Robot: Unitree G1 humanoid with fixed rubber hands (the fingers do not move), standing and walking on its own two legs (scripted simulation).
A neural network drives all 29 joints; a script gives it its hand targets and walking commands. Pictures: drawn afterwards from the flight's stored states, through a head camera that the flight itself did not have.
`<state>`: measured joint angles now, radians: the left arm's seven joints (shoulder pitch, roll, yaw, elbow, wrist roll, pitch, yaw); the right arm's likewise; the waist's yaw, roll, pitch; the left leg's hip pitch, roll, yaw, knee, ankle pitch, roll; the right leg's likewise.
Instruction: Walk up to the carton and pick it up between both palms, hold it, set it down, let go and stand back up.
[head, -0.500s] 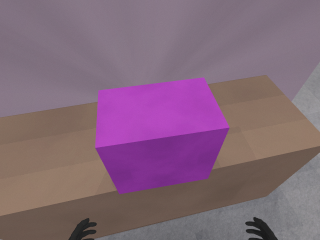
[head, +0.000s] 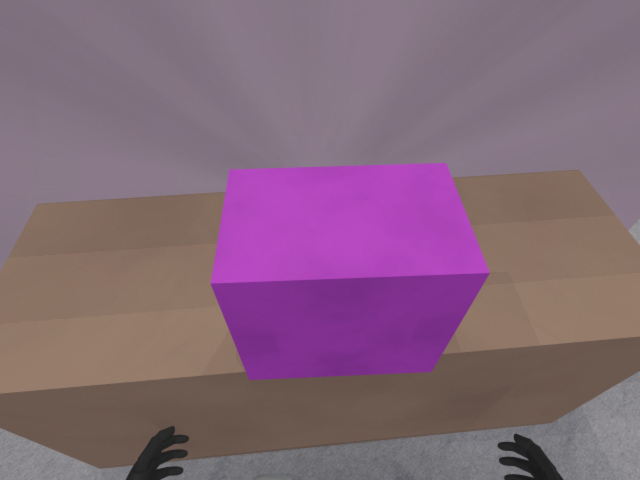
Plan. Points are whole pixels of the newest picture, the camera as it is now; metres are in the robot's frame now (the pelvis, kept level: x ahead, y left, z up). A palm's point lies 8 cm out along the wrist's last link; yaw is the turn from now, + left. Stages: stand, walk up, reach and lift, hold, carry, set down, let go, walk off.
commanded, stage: walk up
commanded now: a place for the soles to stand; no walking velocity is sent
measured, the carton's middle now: (339, 280) +0.38 -0.01 -0.01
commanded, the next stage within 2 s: reach and lift in 1.40 s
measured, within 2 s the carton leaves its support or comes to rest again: neither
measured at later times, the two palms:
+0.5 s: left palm out of the picture +0.08 +0.27 -0.11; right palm out of the picture +0.13 -0.26 -0.08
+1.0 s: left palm out of the picture +0.05 +0.26 -0.11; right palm (556, 479) +0.13 -0.26 -0.08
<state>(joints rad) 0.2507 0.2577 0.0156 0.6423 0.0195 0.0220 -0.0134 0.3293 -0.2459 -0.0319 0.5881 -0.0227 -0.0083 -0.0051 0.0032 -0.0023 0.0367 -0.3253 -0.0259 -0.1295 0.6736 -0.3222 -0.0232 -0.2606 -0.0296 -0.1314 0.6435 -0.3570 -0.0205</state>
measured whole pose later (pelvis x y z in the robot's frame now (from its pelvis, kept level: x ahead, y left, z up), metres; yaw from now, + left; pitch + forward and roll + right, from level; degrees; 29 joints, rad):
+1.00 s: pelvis +0.00 -0.02 +0.00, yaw +6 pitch -1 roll -2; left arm 0.30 0.31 0.02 0.66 0.02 0.03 -0.02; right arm 0.32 -0.26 -0.03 0.59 -0.02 0.01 -0.02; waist 0.02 -0.01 0.05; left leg -0.36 -0.04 -0.21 0.69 -0.30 -0.04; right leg -0.24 -0.03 -0.22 0.63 -0.37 -0.04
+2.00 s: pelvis +0.00 -0.01 +0.02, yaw -2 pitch -3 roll +0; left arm 0.18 0.23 0.09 0.58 -0.03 0.06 0.04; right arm 0.09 -0.18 -0.03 0.83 -0.01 -0.30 0.05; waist 0.05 -0.05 0.07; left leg -0.18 0.03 0.00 0.45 -0.22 -0.03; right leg -0.15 0.01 -0.06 0.45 -0.25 -0.03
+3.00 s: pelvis +0.00 +0.00 +0.01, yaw -4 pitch -3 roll +0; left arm 0.17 0.26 -0.06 0.69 -0.27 -0.50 0.06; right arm 0.16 -0.23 0.06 0.78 0.29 -0.57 0.09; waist 0.04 -0.03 0.03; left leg -0.20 0.02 0.04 0.52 -0.26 -0.01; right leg -0.19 0.00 -0.02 0.54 -0.29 -0.01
